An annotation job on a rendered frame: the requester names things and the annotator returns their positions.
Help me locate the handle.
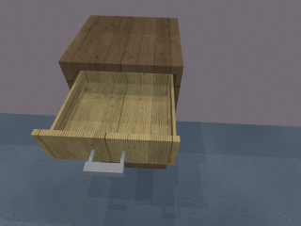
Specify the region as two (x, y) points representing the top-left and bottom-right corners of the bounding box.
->
(83, 150), (126, 177)

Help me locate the drawer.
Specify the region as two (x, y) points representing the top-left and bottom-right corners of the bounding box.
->
(31, 71), (181, 165)

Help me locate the cabinet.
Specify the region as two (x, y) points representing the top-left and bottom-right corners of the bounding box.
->
(58, 15), (183, 170)

